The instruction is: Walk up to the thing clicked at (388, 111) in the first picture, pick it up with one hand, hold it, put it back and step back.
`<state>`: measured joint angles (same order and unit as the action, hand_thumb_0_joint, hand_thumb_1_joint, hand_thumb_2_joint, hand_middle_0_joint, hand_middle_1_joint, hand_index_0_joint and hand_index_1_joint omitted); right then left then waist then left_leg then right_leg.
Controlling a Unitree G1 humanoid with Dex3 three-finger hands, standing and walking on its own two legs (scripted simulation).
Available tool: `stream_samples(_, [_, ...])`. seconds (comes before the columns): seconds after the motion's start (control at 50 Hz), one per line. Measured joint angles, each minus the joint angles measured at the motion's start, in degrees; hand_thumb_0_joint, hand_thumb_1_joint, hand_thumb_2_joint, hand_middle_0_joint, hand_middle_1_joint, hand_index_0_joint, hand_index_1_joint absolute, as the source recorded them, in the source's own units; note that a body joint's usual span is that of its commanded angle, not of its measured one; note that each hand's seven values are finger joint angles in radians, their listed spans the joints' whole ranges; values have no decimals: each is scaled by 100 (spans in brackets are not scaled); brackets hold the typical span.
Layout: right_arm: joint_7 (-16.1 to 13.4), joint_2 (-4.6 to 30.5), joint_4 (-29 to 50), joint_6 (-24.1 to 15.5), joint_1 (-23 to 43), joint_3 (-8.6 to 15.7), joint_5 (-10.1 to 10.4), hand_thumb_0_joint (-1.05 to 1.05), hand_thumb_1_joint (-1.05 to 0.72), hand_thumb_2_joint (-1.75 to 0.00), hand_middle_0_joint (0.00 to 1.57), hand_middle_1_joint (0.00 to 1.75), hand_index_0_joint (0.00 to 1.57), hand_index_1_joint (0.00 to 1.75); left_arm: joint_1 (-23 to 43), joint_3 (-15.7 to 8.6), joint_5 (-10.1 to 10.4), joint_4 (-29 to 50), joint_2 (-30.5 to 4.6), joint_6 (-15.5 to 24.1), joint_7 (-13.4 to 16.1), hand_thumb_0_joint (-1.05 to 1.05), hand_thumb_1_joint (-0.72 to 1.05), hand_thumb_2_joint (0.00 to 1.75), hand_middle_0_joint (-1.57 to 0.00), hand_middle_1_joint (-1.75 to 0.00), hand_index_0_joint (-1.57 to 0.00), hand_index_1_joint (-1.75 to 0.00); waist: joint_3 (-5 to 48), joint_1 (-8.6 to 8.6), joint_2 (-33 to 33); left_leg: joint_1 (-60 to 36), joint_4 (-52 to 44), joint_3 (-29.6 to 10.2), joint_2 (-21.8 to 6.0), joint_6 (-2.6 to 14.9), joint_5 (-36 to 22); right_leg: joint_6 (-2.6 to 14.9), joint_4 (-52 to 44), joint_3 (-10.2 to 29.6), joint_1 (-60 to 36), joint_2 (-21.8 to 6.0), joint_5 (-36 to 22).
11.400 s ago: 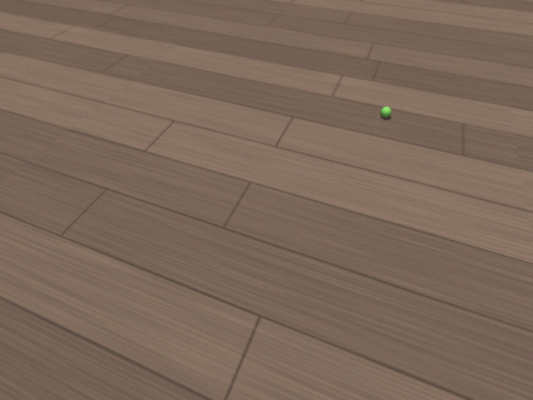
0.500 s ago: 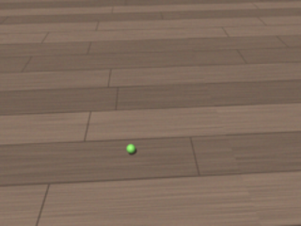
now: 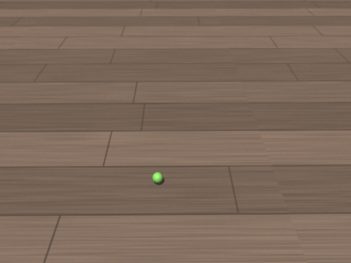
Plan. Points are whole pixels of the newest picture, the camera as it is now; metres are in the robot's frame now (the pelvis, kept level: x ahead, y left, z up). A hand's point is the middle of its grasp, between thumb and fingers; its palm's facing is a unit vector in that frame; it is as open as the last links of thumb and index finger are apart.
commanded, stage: walk up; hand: left
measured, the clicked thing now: (157, 177) +0.73 +0.18 -0.74
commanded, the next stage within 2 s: none
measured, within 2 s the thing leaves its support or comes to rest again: neither
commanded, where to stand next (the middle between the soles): +0.37 -0.04 m, yaw -3 degrees
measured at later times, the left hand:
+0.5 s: hand (93, 214) +0.26 +0.27 -0.15, palm faces -0.09 -0.92 -0.38, open 7.4 cm
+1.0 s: hand (112, 189) +0.36 +0.25 -0.18, palm faces -0.02 -0.94 -0.33, open 7.4 cm
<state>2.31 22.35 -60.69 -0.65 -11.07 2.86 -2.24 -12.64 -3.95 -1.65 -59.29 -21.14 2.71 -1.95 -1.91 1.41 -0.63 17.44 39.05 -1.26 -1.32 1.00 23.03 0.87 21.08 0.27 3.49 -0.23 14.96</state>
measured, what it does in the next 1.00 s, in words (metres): walks ahead: right foot, then left foot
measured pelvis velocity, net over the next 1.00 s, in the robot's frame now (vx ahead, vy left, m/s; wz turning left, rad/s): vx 0.27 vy -0.01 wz -0.03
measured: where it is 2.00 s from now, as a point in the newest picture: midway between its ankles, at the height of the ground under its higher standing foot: (184, 258)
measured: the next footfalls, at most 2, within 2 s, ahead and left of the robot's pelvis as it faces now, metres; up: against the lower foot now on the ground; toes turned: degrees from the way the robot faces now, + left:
right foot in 0.50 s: +0.36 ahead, -0.16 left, +0.00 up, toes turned -3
left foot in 0.84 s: +0.38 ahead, +0.11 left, +0.00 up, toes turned +0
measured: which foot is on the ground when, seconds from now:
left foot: down 0.00-0.52, up 0.54-0.82, down 0.84-1.00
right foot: down 0.00-0.10, up 0.12-0.48, down 0.50-1.00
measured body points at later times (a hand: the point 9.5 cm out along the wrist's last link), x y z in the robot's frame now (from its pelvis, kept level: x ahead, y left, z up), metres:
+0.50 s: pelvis +0.17 +0.00 -0.02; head +0.18 -0.01 +0.43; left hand +0.27 +0.32 -0.12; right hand +0.16 -0.32 -0.14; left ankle +0.08 +0.14 -0.74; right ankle +0.28 -0.13 -0.74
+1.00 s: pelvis +0.27 -0.01 -0.03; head +0.30 +0.01 +0.42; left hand +0.36 +0.30 -0.16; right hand +0.35 -0.33 -0.13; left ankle +0.34 +0.11 -0.74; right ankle +0.26 -0.14 -0.74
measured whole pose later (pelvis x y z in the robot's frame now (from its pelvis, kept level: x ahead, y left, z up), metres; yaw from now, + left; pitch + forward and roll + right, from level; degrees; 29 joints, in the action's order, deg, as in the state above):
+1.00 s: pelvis +0.27 -0.01 -0.03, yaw -2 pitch -2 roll -1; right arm -0.3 21.5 -51.4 -1.5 -11.4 0.5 -0.8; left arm -10.5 -1.8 0.9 -52.5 -22.8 -0.8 -0.2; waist -6.4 0.9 2.2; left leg 22.5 40.5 0.9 -2.5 -0.2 15.7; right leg 1.6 40.2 -0.7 15.9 -0.1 22.3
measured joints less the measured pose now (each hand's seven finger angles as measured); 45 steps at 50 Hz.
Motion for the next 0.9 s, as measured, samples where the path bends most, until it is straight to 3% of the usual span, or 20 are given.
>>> stream_samples(0.04, [38, 85, 101, -30, -49, 72, 11, 1, -91, -90, 20, 30, 21, 30, -159, -31, -33, 78, -53, -27, -19, 0, 91, 90, -21, -30, -20, -30, -41, 43, -33, 69, -129, 68, -99, 27, 39, -76, -19, -21, -141, -7, 161])
stream_samples(0.08, [62, 106, 250, -140, -90, 146, 3, 1, -91, -90, 20, 30, 21, 30, -303, -46, -27, 136, -183, -104, -40, 1, 90, 90, -21, -30, -20, -30, -111, 34, 71, -86, -690, 170, -106, 9, -634, -151, 348, 3, -118, -105, 468])
stream_samples(0.1, [48, 90, 335, -210, -90, 194, -22, 1, -91, -90, 20, 30, 21, 30, -364, -53, -4, 154, -249, -151, -34, 1, 90, 90, -21, -30, -20, -30, -172, 38, 187, -172, -759, 279, -37, -14, -1074, -79, 870, 48, 55, -211, 681])
stream_samples(0.14, [11, 36, 508, -318, -145, 241, -42, 1, -91, -90, 20, 30, 21, 30, -428, -44, 30, 117, -309, -244, 3, 1, 91, 90, -21, -30, -20, -30, -208, -59, 289, -241, -647, 353, 30, -2, -936, 69, 2306, 383, 640, -51, 1135])
stream_samples(0.18, [-2, -30, 623, -336, -276, 205, 9, 1, -91, -90, 20, 30, 21, 30, -448, -3, 81, 135, -380, -278, 0, 1, 91, 90, -21, -30, -20, -30, -203, -133, 368, -428, -806, 364, 65, 38, -841, 159, 3287, 507, 1188, 107, 1095])
stream_samples(0.22, [-19, -75, 697, -328, -407, 145, 53, 1, -91, -90, 20, 30, 21, 30, -473, 13, 119, 215, -425, -227, -28, 1, 91, 90, -21, -30, -20, -30, -220, -135, 435, -687, -1069, 416, 87, 45, -846, 159, 3561, 462, 1608, 79, 792])
stream_samples(0.34, [-19, -99, 903, -353, -760, 55, 99, 1, -90, -90, 20, 30, 21, 30, -424, 24, 72, 450, -417, -201, -183, 1, 91, 90, -20, -30, -20, -30, -307, -203, 410, -1347, -1619, 515, 114, 37, -768, -55, 2651, 201, 2277, -270, 123])
stream_samples(0.46, [-9, 5, 1071, -278, -1027, 16, 130, 1, -90, -90, 21, 30, 21, 30, -158, -10, 43, 701, -289, -169, -278, 1, 91, 90, -21, -30, -20, -30, -364, -297, 199, -1665, -1314, 539, 44, -128, -174, 56, 1436, -105, 2099, -380, -407])
stream_samples(0.5, [-30, 40, 1129, -235, -1128, 7, 144, 1, -90, -90, 21, 30, 21, 30, -106, -33, 49, 811, -266, -88, -263, 1, 91, 90, -21, -30, -20, -30, -318, -320, 96, -1612, -823, 491, -52, -181, 233, 115, 1136, -200, 1816, -261, -607])
stream_samples(0.52, [-58, 60, 1129, -214, -1125, 6, 155, 1, -90, -90, 21, 30, 21, 30, -40, -63, 37, 864, -221, -33, -230, 1, 91, 90, -21, -30, -20, -30, -357, -320, -28, -1450, -288, 422, -180, -111, 416, 89, 1260, -279, 1788, -168, -682])
stream_samples(0.56, [-110, 36, 1097, -137, -1028, -28, 177, 1, -90, -90, 20, 30, 21, 30, 50, -62, 64, 1030, -144, 48, -165, 1, 91, 90, -21, -30, -20, -30, -432, -265, -97, -870, 1173, 132, -82, 22, 549, 91, 1556, -340, 1769, -119, -399])
stream_samples(0.6, [-122, 51, 1086, -115, -934, -64, 209, 1, -90, -90, 20, 30, 21, 30, 70, -5, 125, 1158, -48, 72, -136, 1, 91, 90, -21, -30, -20, -30, -455, -196, -133, -293, 2228, -16, 80, 103, 480, 153, 1495, -353, 1607, -113, -277])
stream_samples(0.64, [-102, 87, 1117, -143, -874, -74, 221, 1, -91, -90, 20, 30, 21, 30, 16, 52, 148, 1231, 34, 72, -106, 1, 91, 90, -21, -30, -20, -30, -415, -161, -192, 163, 2479, -18, 48, 109, 244, 181, 1252, -385, 1404, -78, -283])
stream_samples(0.76, [-104, 85, 1166, -167, -743, -58, 147, 1, -91, -90, 20, 30, 21, 30, -151, 150, 80, 1290, -3, 13, 6, 0, 91, 90, -21, -30, -20, -30, -371, -62, -100, 646, 857, 141, -198, -99, -177, 131, 1035, -402, 1148, -14, -149])
stream_samples(0.84, [-199, 92, 1057, -151, -616, -44, 133, 1, -91, -90, 20, 30, 21, 30, -123, 214, 159, 1169, -71, -141, 86, 1, 90, 90, -21, -30, -20, -30, -419, -35, 26, 360, -225, 218, -109, -25, -1146, 23, 1638, -382, 1267, -50, 314])
stream_samples(0.9, [-247, 7, 961, -124, -423, -82, 119, 1, -91, -90, 20, 30, 21, 30, 32, 220, 251, 985, -120, -318, 145, 1, 91, 90, -21, -30, -20, -30, -453, -61, 228, 391, -60, 255, -20, -87, -897, 32, 2089, -231, 1414, -93, 748])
